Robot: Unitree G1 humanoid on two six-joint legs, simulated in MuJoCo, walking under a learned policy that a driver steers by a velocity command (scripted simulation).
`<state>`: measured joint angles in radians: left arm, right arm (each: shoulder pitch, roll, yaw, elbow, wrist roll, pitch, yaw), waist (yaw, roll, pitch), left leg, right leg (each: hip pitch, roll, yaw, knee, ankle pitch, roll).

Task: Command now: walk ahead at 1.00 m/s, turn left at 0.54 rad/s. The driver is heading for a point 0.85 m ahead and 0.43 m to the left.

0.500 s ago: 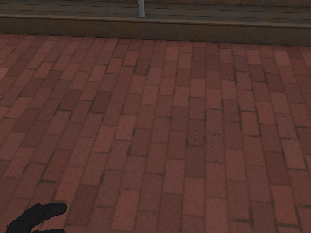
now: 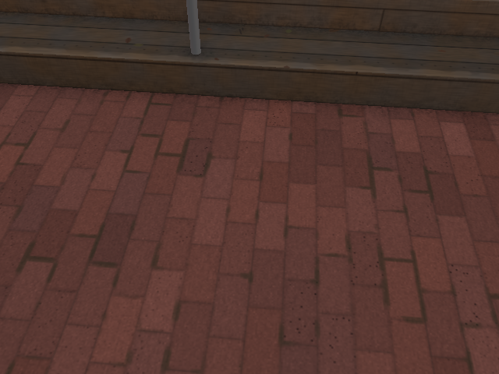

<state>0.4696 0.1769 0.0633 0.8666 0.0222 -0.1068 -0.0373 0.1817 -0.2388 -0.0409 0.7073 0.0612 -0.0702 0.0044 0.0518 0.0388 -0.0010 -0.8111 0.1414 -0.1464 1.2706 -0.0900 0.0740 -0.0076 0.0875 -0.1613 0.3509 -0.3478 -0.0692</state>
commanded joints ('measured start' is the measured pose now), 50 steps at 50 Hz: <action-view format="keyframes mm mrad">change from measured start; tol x32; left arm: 1 -190 115 19 -103 10 -40 30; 27 -663 127 16 -453 -55 -47 51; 32 -38 334 77 -322 -17 -60 44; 50 -90 342 38 -64 -42 -11 61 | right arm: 1 -26 -42 -9 -50 -18 3 13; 6 -132 -72 -24 -102 -12 -20 56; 10 578 -275 -120 80 -14 70 30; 50 -154 -115 -24 -236 -54 -12 72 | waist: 1 -64 -62 153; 9 -348 -253 -150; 12 -71 449 -268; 15 -48 -180 -48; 23 -105 -6 85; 30 63 93 -194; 32 22 -486 -542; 36 63 -26 -41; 50 -64 -130 20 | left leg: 1 52 -4 91 -198 195 -25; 9 719 -207 273 -483 56 120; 11 1067 -165 -5 -588 213 205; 12 1183 39 -643 -832 -370 434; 21 399 -173 -286 -1051 -11 242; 27 477 -201 -335 -923 -25 135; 30 558 -210 -291 -502 359 59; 32 71 -301 -143 129 -512 8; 34 -141 -139 -27 250 -297 13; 50 407 -217 260 -595 120 28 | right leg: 1 -253 -197 5 -241 476 5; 9 42 -302 -51 413 1560 43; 10 -142 -197 -57 844 1165 51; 11 -565 56 46 1322 -186 75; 12 -815 53 326 1478 -253 42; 26 -293 -7 220 172 441 148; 30 51 -71 263 131 350 63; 33 559 -526 1183 -42 -605 -196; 38 -12 -338 515 -92 96 -76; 50 -50 -288 47 3 1160 1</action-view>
